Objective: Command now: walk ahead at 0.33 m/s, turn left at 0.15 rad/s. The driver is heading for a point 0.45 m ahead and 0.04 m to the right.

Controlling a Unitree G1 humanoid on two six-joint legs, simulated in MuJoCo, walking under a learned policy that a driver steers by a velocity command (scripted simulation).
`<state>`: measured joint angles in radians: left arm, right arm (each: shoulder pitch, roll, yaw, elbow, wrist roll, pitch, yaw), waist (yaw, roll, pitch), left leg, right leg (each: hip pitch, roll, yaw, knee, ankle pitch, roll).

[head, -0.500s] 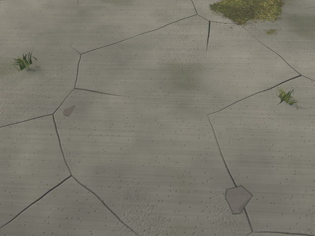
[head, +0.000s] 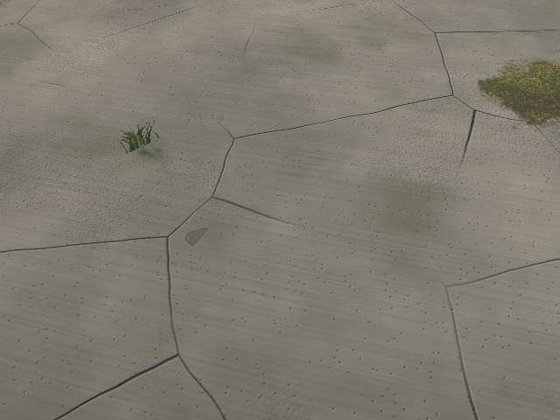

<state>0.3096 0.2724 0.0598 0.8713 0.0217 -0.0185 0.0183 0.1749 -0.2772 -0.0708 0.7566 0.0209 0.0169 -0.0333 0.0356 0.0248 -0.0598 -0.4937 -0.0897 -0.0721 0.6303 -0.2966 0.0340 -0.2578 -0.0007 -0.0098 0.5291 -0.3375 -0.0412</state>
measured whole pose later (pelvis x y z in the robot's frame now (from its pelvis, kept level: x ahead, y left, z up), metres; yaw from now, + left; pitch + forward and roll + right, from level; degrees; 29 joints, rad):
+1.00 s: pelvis +0.38 +0.01 +0.00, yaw -9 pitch +2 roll +0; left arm 0.10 0.22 0.04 0.79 0.02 -0.04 -0.02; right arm 0.18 -0.28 -0.05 0.91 0.01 -0.01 -0.02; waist -0.01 0.03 0.06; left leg -0.40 0.05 -0.01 1.02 -0.54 -0.05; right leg -0.44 0.03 -0.03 0.50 -0.09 -0.06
